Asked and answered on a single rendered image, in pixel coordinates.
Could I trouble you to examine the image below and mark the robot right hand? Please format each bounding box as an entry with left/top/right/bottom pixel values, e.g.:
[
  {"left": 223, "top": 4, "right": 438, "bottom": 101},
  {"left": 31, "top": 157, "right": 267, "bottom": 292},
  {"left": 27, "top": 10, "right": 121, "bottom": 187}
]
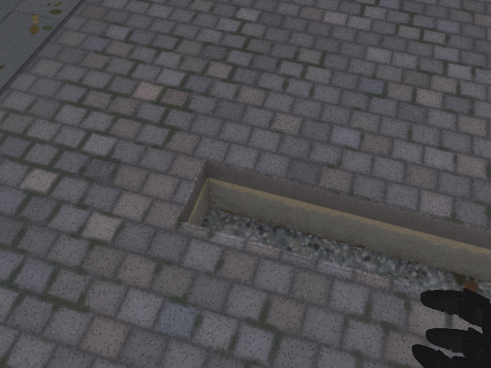
[{"left": 412, "top": 288, "right": 491, "bottom": 368}]

